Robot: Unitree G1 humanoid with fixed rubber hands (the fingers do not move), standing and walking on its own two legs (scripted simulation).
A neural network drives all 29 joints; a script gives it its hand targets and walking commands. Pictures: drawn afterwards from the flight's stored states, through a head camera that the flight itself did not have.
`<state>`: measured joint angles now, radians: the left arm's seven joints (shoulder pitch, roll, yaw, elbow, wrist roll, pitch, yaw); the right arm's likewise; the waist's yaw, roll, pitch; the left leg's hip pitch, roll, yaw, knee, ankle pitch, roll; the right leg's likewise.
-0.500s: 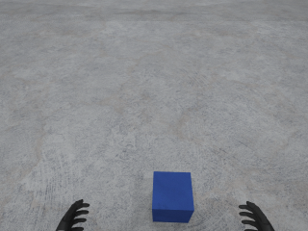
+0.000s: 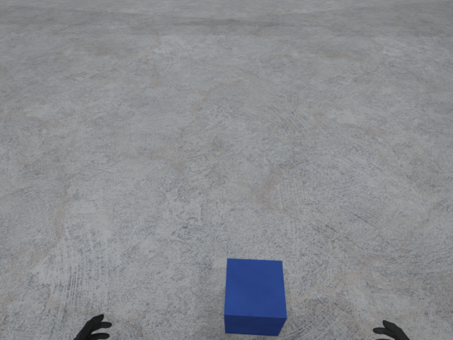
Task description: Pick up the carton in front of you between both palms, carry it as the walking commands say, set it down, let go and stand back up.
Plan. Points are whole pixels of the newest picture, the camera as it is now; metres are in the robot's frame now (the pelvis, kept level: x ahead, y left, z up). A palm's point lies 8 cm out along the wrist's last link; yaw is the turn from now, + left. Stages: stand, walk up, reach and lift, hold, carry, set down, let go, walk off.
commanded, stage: stand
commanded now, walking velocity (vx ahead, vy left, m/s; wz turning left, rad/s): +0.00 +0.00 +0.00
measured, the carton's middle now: (252, 297) +0.42 -0.06 -0.65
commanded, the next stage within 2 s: none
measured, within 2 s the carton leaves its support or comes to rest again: neither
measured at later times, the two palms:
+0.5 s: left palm out of the picture +0.09 +0.30 -0.09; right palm out of the picture +0.09 -0.30 -0.09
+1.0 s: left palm out of the picture +0.07 +0.31 -0.10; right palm out of the picture +0.07 -0.31 -0.09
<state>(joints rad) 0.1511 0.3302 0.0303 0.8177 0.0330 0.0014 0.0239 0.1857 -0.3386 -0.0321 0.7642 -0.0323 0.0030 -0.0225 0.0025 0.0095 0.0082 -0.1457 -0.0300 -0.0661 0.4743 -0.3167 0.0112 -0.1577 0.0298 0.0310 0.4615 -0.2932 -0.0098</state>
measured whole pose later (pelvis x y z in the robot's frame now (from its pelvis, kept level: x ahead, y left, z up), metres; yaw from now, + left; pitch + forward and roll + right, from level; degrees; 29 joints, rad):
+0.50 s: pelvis -0.02 +0.00 +0.01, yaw +0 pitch -2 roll +0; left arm 0.14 0.36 0.02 0.94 0.03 -0.01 0.02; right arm 0.17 -0.37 -0.02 0.89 -0.03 -0.01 -0.02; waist 0.01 0.01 0.01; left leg -0.11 -0.03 -0.06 0.41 -0.26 0.01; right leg -0.13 0.02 0.03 0.40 -0.24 -0.01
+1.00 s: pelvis -0.03 +0.00 +0.01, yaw +0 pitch -2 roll +0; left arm 0.13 0.38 0.01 1.01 0.02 -0.01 0.01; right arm 0.14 -0.38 -0.01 0.98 -0.02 -0.01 -0.01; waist 0.01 0.00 0.03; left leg -0.10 -0.03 -0.06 0.37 -0.22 0.01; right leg -0.11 0.02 0.04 0.36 -0.20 -0.01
